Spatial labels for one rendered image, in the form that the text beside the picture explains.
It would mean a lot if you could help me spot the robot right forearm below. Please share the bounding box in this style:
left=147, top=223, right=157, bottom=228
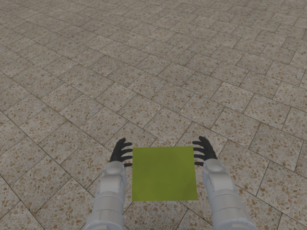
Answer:
left=202, top=159, right=258, bottom=230

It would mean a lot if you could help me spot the robot left hand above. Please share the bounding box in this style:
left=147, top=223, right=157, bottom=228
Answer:
left=110, top=138, right=133, bottom=167

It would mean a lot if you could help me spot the robot left forearm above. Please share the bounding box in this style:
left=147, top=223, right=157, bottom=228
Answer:
left=84, top=161, right=127, bottom=230

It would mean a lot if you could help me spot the robot right hand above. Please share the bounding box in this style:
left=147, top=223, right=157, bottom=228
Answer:
left=192, top=136, right=217, bottom=166

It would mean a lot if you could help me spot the carton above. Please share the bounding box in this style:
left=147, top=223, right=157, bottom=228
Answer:
left=132, top=146, right=198, bottom=201

